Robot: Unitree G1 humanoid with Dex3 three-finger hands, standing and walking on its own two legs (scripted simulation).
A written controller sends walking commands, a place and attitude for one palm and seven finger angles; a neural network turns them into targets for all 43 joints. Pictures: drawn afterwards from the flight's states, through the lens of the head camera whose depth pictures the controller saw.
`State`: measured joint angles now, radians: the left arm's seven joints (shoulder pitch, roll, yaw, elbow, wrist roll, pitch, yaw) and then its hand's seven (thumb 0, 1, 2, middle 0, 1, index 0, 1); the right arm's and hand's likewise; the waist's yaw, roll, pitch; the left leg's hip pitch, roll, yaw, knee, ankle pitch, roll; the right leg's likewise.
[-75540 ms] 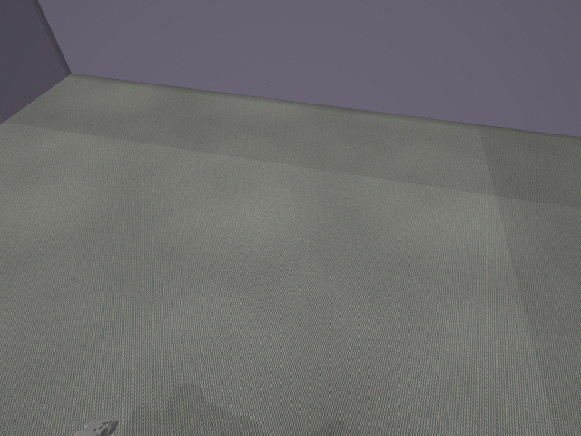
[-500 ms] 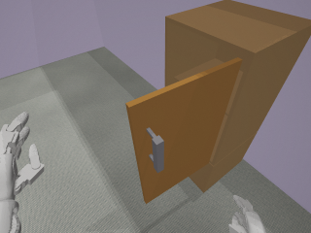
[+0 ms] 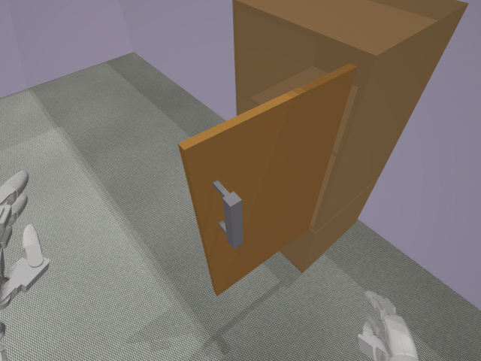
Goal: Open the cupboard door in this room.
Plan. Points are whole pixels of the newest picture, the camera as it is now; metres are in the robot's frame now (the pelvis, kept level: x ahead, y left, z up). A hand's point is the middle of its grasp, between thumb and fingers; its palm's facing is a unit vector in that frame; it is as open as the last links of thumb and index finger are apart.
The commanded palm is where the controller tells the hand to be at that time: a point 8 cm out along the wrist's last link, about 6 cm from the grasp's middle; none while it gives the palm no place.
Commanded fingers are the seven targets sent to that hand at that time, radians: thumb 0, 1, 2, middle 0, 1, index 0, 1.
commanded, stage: step back with the hand held close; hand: left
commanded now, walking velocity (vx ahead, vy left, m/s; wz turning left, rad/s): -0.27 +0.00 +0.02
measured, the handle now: (227, 215) +0.36 +0.06 +0.02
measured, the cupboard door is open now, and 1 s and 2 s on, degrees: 86 86 86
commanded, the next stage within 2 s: stop stepping back and stand still in 1.16 s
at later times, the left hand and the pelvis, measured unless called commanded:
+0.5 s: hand out of the picture +0.12 +0.29 +0.15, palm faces +0.48 -0.74 -0.48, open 7.4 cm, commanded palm +0.05 +0.32 +0.17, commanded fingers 0.00 0.90 0.90 -0.20 -0.30 -0.20 -0.30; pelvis -0.08 +0.02 -0.02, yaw +2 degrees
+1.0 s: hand out of the picture +0.05 +0.29 +0.16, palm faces +0.47 -0.73 -0.50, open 7.4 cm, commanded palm -0.04 +0.33 +0.17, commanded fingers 0.00 0.90 0.90 -0.20 -0.30 -0.20 -0.30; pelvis -0.14 +0.02 -0.03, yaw +6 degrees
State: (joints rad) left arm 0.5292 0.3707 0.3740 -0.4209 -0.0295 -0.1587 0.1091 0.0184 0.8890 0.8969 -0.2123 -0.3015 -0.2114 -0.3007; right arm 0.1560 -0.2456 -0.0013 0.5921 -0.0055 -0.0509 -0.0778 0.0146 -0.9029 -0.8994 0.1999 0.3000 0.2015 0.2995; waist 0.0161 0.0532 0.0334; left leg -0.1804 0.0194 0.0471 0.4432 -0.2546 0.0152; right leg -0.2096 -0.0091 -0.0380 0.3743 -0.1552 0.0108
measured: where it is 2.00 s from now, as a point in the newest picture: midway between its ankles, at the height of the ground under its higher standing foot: outside the picture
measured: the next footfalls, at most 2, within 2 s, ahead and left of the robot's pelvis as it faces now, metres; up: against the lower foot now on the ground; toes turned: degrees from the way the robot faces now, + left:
right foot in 1.24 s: -0.29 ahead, -0.14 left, +0.00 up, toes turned +1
left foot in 1.36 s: -0.10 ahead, +0.08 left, +0.00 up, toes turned -2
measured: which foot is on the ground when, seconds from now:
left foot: down 0.00-1.00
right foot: down 0.00-0.92, up 0.94-1.00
